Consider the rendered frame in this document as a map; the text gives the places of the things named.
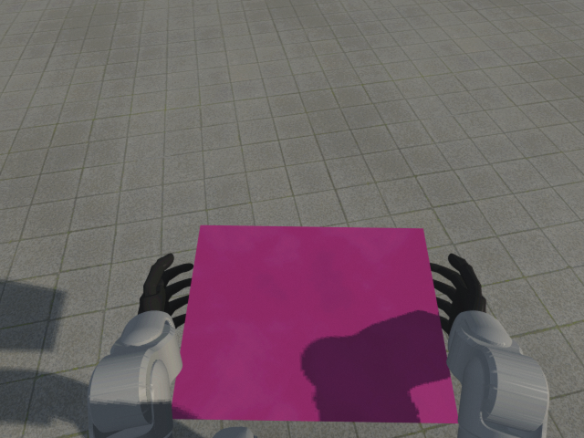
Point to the robot right hand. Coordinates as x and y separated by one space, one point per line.
467 295

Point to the left robot forearm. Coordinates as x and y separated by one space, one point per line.
129 390

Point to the carton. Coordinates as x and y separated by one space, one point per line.
313 324

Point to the robot left hand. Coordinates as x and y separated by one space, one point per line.
156 293

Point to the right robot forearm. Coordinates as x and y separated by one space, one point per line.
504 393

